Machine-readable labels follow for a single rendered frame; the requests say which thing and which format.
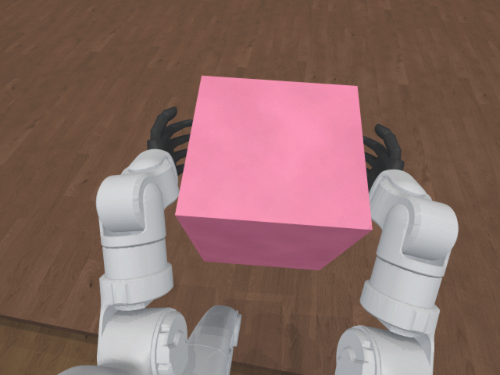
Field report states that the left robot hand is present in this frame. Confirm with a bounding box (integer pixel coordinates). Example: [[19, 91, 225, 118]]
[[147, 107, 193, 176]]

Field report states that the right robot hand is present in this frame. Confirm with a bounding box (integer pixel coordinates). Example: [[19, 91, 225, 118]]
[[362, 124, 405, 193]]

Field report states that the robot right forearm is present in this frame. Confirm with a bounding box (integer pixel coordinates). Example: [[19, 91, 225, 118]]
[[360, 170, 459, 375]]

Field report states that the robot left upper arm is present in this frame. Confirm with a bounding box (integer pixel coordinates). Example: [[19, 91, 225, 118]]
[[57, 307, 188, 375]]

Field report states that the robot right upper arm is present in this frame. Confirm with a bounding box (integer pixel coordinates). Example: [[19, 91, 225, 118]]
[[335, 325, 431, 375]]

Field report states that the carton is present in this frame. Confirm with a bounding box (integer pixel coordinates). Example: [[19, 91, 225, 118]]
[[175, 76, 373, 270]]

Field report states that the robot left forearm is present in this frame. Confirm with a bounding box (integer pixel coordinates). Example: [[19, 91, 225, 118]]
[[96, 149, 180, 363]]

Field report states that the left robot thigh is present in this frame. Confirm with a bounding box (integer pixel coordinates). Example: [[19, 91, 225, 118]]
[[181, 305, 241, 375]]

